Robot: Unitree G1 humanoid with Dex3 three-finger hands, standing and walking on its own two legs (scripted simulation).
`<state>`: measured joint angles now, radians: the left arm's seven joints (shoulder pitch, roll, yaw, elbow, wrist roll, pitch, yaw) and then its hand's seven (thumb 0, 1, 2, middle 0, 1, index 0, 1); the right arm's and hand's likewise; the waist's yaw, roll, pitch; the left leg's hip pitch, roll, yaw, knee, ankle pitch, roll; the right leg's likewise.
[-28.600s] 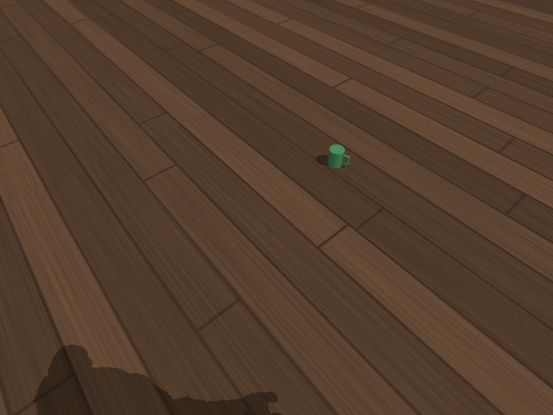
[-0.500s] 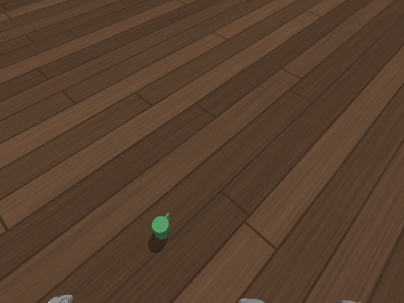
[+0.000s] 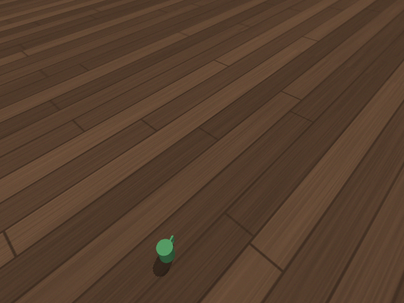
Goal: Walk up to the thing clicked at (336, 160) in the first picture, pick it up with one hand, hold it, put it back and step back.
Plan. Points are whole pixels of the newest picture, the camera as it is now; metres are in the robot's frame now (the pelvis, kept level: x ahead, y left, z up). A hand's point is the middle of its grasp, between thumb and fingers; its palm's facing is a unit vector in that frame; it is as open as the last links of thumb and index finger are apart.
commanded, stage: walk up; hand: left
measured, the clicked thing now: (167, 247) +0.52 +0.20 -0.73
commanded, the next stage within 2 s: none
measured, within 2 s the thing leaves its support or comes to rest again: neither
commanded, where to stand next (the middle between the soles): +0.11 -0.02 m, yaw -2 degrees
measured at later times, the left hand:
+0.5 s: hand out of the picture +0.17 +0.27 -0.16, palm faces -0.04 -0.91 -0.42, open 7.4 cm
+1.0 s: hand out of the picture +0.09 +0.26 -0.17, palm faces -0.08 -0.92 -0.39, open 7.4 cm
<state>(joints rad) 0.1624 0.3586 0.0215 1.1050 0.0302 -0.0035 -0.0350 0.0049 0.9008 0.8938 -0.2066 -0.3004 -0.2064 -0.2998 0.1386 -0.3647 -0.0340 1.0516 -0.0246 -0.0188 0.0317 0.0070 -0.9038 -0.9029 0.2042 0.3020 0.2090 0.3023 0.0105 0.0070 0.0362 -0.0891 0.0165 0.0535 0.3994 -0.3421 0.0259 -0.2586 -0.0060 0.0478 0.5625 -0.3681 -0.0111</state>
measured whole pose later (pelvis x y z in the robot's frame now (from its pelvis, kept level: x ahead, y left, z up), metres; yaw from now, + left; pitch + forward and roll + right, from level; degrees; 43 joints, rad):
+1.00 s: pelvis +0.01 +0.00 -0.02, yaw -4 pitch -3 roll +0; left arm 0.20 0.36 0.04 0.96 0.03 0.01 0.00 0.00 0.90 0.89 -0.21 -0.30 -0.21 -0.30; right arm 0.19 -0.42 -0.04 0.91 -0.01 0.03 -0.01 0.01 -0.90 -0.90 0.20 0.30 0.21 0.30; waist 0.00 0.03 0.11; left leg -0.38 0.00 -0.06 0.78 -0.44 0.01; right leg -0.21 0.02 0.06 0.66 -0.39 0.00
